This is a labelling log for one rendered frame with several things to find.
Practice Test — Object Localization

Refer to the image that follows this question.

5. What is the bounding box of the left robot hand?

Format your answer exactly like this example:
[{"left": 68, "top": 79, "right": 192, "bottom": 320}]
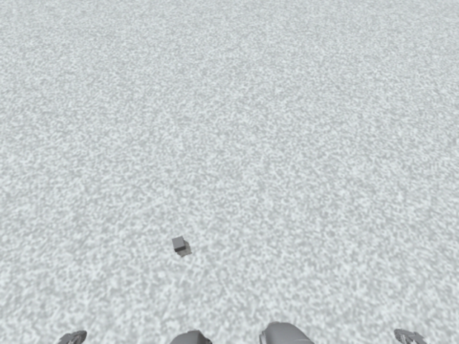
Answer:
[{"left": 58, "top": 330, "right": 87, "bottom": 344}]

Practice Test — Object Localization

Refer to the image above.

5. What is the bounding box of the right robot hand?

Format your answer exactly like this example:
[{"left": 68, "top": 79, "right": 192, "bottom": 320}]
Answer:
[{"left": 394, "top": 329, "right": 427, "bottom": 344}]

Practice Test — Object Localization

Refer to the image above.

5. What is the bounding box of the cube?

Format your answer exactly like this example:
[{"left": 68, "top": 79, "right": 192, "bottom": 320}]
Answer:
[{"left": 172, "top": 236, "right": 186, "bottom": 252}]

